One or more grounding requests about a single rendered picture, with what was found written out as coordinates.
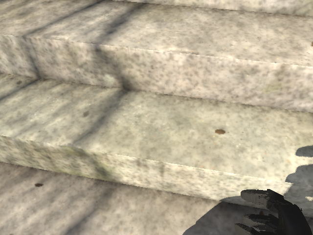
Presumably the right robot hand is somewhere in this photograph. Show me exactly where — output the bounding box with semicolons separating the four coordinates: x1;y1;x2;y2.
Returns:
234;189;313;235

